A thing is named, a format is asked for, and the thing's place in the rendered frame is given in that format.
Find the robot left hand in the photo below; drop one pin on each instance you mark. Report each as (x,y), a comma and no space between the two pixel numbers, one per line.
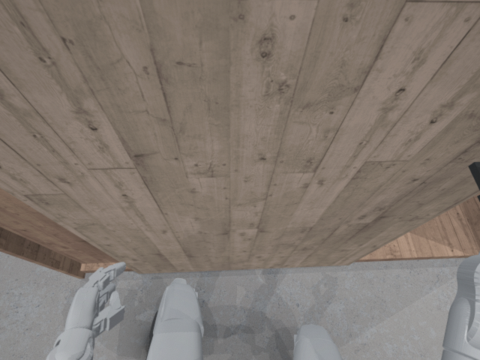
(87,308)

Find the robot right forearm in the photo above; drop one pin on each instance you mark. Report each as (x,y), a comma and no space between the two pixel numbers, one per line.
(462,333)

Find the robot left thigh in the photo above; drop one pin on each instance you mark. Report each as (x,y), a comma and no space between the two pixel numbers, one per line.
(179,335)

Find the wardrobe door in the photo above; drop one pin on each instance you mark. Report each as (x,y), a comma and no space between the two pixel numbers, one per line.
(25,221)
(213,135)

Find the robot left forearm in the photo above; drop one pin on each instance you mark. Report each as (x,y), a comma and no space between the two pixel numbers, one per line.
(73,344)

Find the left robot shin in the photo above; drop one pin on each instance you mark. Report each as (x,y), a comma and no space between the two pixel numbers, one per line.
(161,308)

